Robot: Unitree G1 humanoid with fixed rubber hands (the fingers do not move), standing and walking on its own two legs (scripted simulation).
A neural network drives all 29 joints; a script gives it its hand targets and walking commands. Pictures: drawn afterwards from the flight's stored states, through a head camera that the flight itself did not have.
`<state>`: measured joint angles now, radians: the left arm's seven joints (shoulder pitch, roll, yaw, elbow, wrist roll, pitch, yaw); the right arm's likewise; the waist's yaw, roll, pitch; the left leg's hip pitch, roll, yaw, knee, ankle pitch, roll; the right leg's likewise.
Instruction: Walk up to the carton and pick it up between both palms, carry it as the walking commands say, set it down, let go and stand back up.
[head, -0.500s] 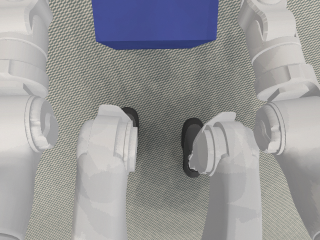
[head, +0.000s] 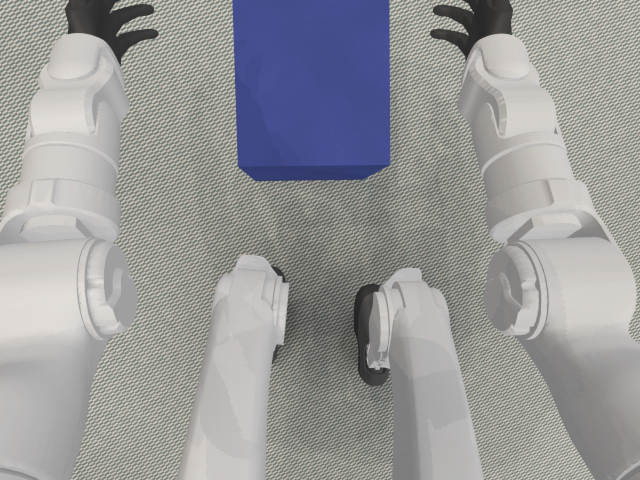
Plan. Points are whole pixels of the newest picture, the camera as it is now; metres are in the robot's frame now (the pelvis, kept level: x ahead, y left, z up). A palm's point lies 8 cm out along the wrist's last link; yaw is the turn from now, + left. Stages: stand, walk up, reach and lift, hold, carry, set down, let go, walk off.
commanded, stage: set down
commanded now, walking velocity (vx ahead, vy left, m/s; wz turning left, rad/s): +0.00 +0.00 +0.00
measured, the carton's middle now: (310, 97) +0.57 +0.06 -0.37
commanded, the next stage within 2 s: let go in 0.72 s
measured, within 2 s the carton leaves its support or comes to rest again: neither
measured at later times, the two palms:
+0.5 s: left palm out of the picture +0.51 +0.28 +0.04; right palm out of the picture +0.55 -0.12 +0.05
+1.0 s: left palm out of the picture +0.43 +0.27 +0.09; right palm out of the picture +0.46 -0.15 +0.10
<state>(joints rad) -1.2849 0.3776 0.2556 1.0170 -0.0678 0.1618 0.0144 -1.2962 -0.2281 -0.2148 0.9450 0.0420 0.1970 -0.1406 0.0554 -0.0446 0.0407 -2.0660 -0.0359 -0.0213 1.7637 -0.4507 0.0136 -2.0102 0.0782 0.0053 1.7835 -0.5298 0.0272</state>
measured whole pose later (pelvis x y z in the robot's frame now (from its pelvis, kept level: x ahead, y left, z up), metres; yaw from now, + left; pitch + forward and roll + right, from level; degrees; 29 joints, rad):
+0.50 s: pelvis +0.04 +0.00 +0.14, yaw +1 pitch +45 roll -2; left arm -1.03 0.33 0.34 0.87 0.01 0.13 -0.08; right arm -1.03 -0.16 -0.25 0.77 0.00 0.17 -0.10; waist 0.04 -0.04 -0.07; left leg -1.64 -0.04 -0.04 1.20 -0.34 0.01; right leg -1.59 0.07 0.03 1.21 -0.40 0.02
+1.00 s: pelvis +0.06 +0.01 +0.22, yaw +2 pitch +37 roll -2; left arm -0.61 0.23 0.30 0.64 0.12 0.11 -0.09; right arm -0.59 -0.08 -0.23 0.55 -0.13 0.14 -0.07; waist 0.02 -0.03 -0.03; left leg -1.27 -0.05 -0.05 0.84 -0.23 0.02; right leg -1.22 0.05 0.05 0.84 -0.28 0.02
